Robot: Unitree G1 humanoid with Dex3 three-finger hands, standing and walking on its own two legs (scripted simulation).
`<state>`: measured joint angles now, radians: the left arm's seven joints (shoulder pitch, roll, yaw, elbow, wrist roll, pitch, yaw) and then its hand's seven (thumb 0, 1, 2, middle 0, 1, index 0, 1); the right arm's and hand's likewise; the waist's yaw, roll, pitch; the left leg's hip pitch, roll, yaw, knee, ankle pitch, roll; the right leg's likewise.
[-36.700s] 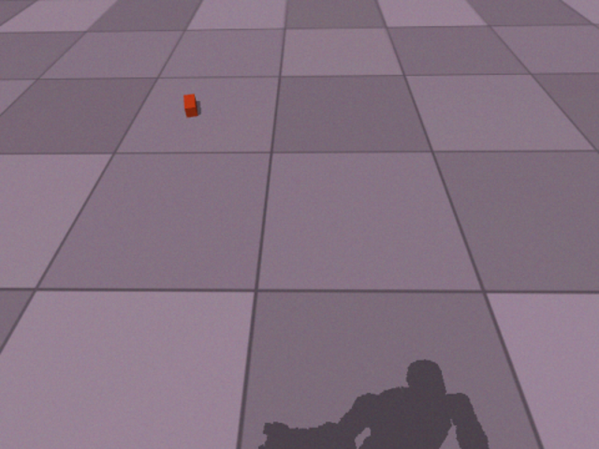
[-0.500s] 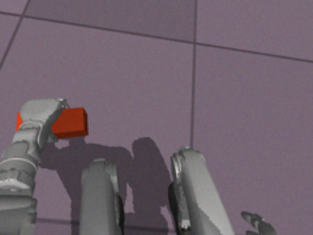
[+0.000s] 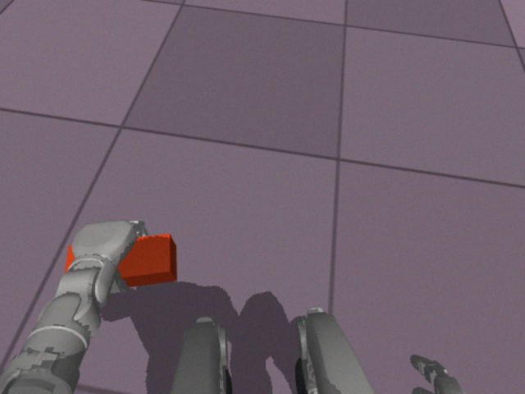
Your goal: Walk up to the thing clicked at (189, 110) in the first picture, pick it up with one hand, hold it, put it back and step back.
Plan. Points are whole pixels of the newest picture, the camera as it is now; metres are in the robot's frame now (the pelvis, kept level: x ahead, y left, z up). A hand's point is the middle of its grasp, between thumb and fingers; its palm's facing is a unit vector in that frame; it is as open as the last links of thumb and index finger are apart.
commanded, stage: lift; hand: left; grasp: from above
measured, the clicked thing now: (124, 263) +0.37 +0.24 -0.12
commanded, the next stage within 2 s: hold in 0.68 s
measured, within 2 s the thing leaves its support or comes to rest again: neither
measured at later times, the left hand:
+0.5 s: hand (95, 231) +0.36 +0.22 +0.04, palm faces -0.46 -0.05 -0.89, open 9.8 cm
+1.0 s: hand (73, 206) +0.37 +0.22 +0.10, palm faces -0.46 -0.04 -0.89, open 9.8 cm
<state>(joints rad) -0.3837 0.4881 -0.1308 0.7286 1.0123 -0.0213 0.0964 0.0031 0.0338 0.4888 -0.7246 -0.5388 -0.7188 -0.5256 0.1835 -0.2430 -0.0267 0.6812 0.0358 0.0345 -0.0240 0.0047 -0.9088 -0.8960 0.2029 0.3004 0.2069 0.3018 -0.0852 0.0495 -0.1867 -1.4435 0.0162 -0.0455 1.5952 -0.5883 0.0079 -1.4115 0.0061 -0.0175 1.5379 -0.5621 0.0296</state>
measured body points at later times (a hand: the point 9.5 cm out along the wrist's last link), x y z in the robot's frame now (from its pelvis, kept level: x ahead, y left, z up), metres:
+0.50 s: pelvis +0.04 +0.00 +0.13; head +0.10 +0.00 +0.57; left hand +0.38 +0.22 +0.09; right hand +0.12 -0.28 +0.01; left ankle +0.07 +0.11 -0.55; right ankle +0.08 -0.14 -0.55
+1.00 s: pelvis +0.06 +0.00 +0.17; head +0.10 -0.01 +0.62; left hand +0.39 +0.22 +0.15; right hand +0.17 -0.27 +0.05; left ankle +0.07 +0.11 -0.55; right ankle +0.08 -0.14 -0.55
